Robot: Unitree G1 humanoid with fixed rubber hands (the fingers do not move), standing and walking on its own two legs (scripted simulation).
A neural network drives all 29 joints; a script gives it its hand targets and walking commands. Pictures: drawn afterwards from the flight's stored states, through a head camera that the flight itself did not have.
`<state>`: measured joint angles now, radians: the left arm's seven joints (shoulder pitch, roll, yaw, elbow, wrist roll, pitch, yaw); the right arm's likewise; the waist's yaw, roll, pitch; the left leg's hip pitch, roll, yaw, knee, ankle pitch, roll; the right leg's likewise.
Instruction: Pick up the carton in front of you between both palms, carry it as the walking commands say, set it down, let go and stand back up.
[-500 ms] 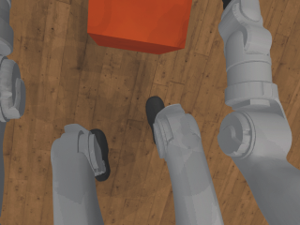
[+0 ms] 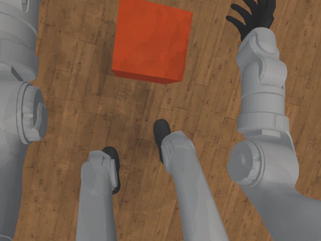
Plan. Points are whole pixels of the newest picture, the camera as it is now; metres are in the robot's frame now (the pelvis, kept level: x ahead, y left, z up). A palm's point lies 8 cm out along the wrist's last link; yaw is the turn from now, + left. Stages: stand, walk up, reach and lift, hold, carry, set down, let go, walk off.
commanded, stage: set down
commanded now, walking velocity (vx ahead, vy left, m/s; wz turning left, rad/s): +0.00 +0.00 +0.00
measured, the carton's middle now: (147, 49) +0.54 -0.11 -0.44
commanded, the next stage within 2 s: let go in 0.14 s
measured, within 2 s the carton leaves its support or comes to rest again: neither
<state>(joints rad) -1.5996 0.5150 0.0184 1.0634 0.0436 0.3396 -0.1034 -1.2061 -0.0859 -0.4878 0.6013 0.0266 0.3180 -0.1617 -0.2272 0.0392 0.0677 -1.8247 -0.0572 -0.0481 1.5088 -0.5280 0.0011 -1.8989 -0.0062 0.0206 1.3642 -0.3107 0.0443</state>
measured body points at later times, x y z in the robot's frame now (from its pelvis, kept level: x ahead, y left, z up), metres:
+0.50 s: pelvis +0.03 -0.02 +0.12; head +0.32 -0.01 +0.47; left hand +0.53 +0.14 +0.00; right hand +0.44 -0.25 +0.01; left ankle +0.05 +0.11 -0.53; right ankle +0.13 -0.14 -0.53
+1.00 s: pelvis +0.09 -0.03 +0.19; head +0.20 -0.03 +0.62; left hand +0.38 +0.17 +0.09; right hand +0.27 -0.27 +0.11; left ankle +0.05 +0.11 -0.53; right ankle +0.13 -0.14 -0.53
